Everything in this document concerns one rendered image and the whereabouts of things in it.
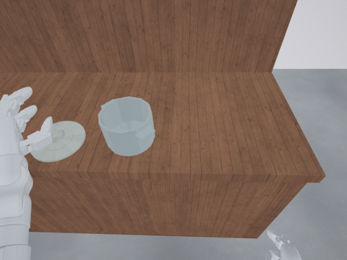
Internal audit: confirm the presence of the robot left hand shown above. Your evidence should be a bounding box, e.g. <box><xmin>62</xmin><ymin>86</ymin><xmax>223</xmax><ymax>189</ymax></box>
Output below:
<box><xmin>0</xmin><ymin>87</ymin><xmax>53</xmax><ymax>156</ymax></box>

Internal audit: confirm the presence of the robot left forearm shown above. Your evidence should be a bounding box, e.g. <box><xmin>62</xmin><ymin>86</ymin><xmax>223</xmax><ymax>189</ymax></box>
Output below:
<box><xmin>0</xmin><ymin>154</ymin><xmax>33</xmax><ymax>260</ymax></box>

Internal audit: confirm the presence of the table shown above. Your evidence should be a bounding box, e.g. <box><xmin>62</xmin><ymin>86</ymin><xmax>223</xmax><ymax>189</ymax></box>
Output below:
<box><xmin>0</xmin><ymin>0</ymin><xmax>326</xmax><ymax>238</ymax></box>

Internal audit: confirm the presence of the knob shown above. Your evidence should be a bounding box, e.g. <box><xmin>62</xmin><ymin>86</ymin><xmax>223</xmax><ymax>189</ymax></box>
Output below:
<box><xmin>51</xmin><ymin>126</ymin><xmax>65</xmax><ymax>142</ymax></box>

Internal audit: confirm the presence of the lid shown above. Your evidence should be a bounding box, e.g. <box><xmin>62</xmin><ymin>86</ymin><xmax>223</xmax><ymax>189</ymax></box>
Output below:
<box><xmin>31</xmin><ymin>121</ymin><xmax>86</xmax><ymax>162</ymax></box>

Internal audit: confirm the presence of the robot right hand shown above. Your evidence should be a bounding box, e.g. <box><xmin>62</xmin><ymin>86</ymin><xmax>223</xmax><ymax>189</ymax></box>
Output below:
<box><xmin>263</xmin><ymin>229</ymin><xmax>301</xmax><ymax>260</ymax></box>

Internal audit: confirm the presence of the pot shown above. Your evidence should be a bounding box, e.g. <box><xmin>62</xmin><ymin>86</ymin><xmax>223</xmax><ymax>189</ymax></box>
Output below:
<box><xmin>98</xmin><ymin>96</ymin><xmax>155</xmax><ymax>156</ymax></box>

